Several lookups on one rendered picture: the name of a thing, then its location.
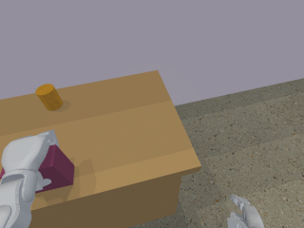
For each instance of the left robot forearm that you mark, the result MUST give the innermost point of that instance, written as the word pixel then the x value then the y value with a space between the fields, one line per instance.
pixel 17 193

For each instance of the sponge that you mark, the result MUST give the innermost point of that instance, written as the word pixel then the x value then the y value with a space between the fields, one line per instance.
pixel 57 167

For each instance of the right robot hand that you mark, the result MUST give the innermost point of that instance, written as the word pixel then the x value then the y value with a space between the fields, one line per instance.
pixel 250 216

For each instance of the left robot hand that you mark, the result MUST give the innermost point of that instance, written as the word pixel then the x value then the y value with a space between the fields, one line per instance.
pixel 28 153

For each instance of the table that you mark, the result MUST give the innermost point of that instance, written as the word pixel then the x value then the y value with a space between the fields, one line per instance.
pixel 126 141

